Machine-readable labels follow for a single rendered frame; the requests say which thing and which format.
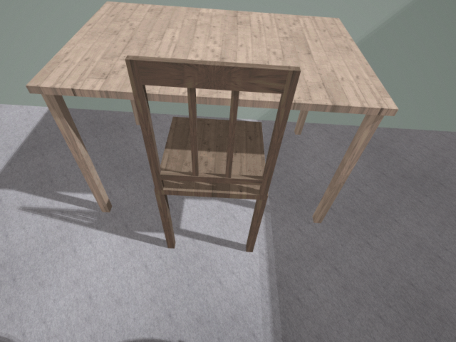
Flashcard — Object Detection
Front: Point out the chair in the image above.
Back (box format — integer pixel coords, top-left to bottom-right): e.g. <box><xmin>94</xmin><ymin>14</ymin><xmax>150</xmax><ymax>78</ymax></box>
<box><xmin>125</xmin><ymin>56</ymin><xmax>301</xmax><ymax>252</ymax></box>

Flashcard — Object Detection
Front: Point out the table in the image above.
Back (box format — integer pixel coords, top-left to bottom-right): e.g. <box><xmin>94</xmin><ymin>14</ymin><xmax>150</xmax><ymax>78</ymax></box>
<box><xmin>26</xmin><ymin>1</ymin><xmax>399</xmax><ymax>223</ymax></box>

